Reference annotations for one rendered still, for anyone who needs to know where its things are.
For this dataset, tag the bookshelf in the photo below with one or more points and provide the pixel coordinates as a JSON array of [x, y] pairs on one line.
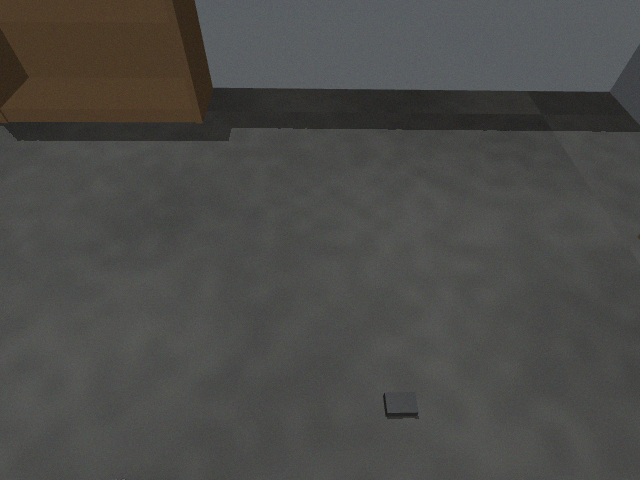
[[102, 61]]

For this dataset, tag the small box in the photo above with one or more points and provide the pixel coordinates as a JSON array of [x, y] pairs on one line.
[[400, 404]]

